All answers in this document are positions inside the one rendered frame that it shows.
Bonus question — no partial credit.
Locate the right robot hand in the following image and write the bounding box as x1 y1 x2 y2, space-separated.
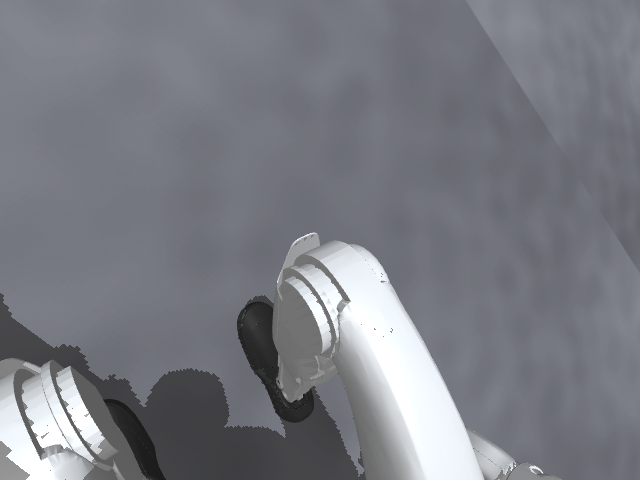
465 426 519 480

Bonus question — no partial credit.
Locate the left robot foot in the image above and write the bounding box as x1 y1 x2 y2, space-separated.
104 399 166 480

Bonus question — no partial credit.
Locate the right robot arm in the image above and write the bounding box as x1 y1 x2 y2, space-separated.
506 462 562 480

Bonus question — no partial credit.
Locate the right robot foot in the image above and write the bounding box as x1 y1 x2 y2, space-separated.
237 302 314 423

